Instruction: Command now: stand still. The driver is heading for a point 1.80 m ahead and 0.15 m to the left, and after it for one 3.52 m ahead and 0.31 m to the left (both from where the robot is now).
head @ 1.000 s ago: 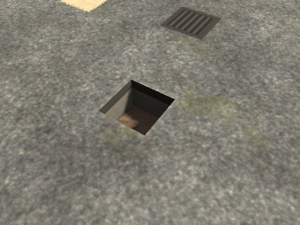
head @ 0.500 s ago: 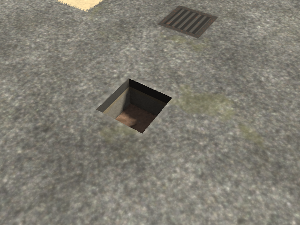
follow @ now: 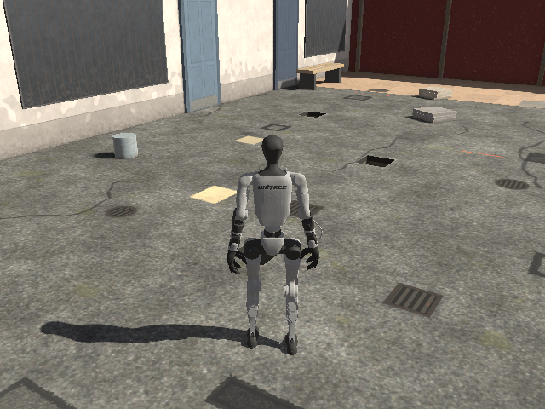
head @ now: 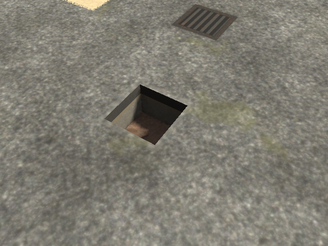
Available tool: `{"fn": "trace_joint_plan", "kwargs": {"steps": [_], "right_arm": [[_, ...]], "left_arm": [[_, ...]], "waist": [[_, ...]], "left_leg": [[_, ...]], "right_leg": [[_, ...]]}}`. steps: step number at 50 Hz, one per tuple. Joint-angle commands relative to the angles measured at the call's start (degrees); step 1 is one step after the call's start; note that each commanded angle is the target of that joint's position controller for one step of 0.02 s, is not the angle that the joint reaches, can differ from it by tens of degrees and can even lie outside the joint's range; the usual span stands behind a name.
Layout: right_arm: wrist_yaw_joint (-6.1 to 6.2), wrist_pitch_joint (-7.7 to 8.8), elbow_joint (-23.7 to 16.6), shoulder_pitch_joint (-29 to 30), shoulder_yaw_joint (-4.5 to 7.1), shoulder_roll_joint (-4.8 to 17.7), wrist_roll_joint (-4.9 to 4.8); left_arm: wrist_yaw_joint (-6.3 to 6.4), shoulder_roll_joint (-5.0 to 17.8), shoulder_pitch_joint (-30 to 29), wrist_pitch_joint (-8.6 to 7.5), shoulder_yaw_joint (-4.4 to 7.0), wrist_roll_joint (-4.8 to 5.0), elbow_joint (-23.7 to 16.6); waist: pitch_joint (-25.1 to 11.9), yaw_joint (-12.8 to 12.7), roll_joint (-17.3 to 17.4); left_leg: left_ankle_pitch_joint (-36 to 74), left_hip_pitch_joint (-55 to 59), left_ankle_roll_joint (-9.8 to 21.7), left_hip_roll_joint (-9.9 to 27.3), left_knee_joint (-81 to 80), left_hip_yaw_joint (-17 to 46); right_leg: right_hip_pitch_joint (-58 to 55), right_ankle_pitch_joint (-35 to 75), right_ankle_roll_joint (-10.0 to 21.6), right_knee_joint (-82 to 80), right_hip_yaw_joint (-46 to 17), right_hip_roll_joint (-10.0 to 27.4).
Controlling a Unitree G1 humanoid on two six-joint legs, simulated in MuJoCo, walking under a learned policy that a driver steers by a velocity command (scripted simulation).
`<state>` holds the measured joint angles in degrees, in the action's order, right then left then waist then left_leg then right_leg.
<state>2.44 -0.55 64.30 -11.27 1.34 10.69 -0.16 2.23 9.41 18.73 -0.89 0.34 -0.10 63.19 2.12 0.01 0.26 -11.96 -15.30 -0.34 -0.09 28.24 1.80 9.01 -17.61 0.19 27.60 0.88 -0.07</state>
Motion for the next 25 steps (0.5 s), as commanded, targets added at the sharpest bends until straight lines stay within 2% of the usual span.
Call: {"fn": "trace_joint_plan", "kwargs": {"steps": [1,19,20,22,23,24,25], "right_arm": [[0.16,0.32,-1.1,-1.8,0.7,5.3,-0.01],[0.25,0.34,-0.9,-3.1,0.49,4.9,-0.1],[0.26,0.3,-0.3,-4.1,0.32,4.2,-0.05],[0.39,0.33,-0.3,-4.5,0.78,5.1,-0.6],[0.31,0.76,-1.0,-3.5,0.89,5.3,-0.6],[0.03,1.58,-2.0,-1.8,0.77,4.5,-0.66],[-0.47,2.68,-3.0,-0.2,0.5,3.1,-0.83]], "left_arm": [[0.15,4.8,5.0,-0.22,0.75,0.02,-0.5],[0.23,4.1,6.8,-0.29,0.78,0.1,-0.6],[0.28,3.6,8.0,-0.22,0.69,0.11,0.0],[0.66,5.9,7.9,0.04,1.52,0.74,-0.4],[0.79,6.8,8.0,-0.08,1.85,1.01,-1.0],[0.77,7.9,9.5,-0.54,2.25,1.35,-1.2],[0.63,9.8,11.3,-1.14,2.94,1.67,-1.0]], "waist": [[1.1,0.0,-0.3],[1.4,0.0,-0.4],[0.1,0.0,-0.6],[2.7,-0.3,-2.5],[5.2,-0.8,-3.3],[6.9,-1.7,-5.0],[7.7,-2.6,-8.4]], "left_leg": [[6.2,4.0,2.0,1.1,-3.8,0.9],[6.6,3.8,2.0,1.1,-3.5,0.8],[0.8,4.5,2.0,0.3,-3.4,0.0],[-17.7,0.0,2.7,-2.3,-0.2,-2.5],[-22.7,-3.9,3.3,-2.4,1.4,-2.6],[-22.1,-7.7,3.5,-2.1,4.4,-2.9],[-16.8,-11.0,3.2,-2.4,10.0,-4.7]], "right_leg": [[6.2,5.0,0.9,-6.3,-1.3,1.4],[6.3,5.4,0.9,-6.1,-1.2,1.3],[5.7,-0.3,1.1,-6.6,-0.8,0.9],[7.8,-17.9,3.5,-7.3,-2.6,1.2],[9.0,-25.1,5.3,-8.9,-5.6,3.3],[8.5,-29.2,7.4,-11.4,-10.5,6.7],[6.2,-31.7,10.0,-15.2,-17.5,11.7]]}}
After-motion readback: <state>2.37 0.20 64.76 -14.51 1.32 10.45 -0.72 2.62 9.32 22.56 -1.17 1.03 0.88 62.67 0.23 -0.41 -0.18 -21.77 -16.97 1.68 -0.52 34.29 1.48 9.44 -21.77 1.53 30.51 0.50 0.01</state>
